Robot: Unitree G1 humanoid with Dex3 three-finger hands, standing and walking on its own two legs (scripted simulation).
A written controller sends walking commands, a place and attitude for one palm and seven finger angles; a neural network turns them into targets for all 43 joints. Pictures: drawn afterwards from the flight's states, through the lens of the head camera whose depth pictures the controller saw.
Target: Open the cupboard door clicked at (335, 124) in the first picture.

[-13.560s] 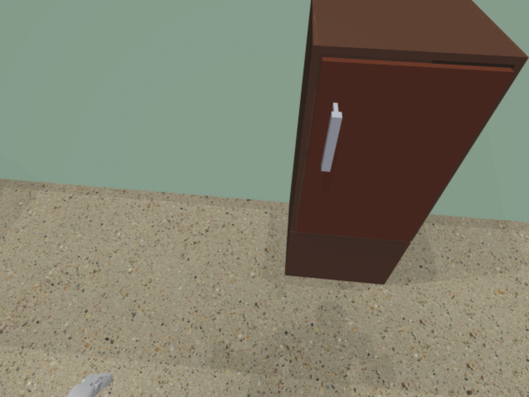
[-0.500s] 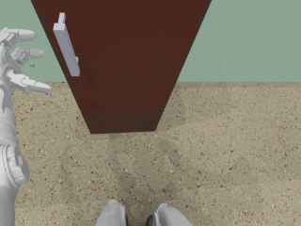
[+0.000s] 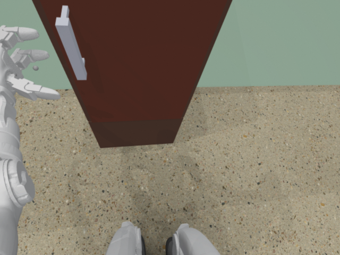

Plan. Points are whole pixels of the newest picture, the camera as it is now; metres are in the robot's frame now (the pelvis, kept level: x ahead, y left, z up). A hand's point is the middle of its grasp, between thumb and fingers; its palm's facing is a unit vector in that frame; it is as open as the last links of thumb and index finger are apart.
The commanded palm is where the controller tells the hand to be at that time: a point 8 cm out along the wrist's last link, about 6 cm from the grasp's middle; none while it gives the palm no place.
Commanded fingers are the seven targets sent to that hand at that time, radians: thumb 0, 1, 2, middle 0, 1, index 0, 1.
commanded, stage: slide the fingers in behind the handle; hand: left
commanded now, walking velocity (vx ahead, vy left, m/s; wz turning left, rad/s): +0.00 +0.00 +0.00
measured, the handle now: (74, 46) +0.57 +0.19 +0.08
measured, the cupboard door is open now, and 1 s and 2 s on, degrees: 0 0 0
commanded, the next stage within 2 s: close the thumb around the handle in 1.48 s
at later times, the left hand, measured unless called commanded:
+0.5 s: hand (53, 64) +0.52 +0.22 +0.08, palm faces +0.04 -1.00 +0.00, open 14.0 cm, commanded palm +0.50 +0.25 +0.07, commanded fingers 0.00 -0.50 0.30 -0.30 -1.20 -0.30 -1.20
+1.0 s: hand (74, 66) +0.52 +0.18 +0.07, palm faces +0.05 -1.00 +0.00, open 14.0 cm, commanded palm +0.49 +0.22 +0.07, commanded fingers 0.00 -0.50 0.30 -0.30 -1.20 -0.30 -1.20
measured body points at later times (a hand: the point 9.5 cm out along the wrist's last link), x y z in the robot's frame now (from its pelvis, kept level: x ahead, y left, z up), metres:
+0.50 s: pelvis +0.00 +0.00 +0.00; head +0.14 +0.04 +0.42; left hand +0.51 +0.28 +0.08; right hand +0.00 -0.27 -0.10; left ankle +0.03 +0.05 -0.67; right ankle +0.00 -0.12 -0.67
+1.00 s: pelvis +0.01 -0.01 +0.00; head +0.13 +0.02 +0.43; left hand +0.51 +0.24 +0.08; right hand +0.01 -0.28 -0.11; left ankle +0.03 +0.05 -0.67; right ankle +0.00 -0.12 -0.67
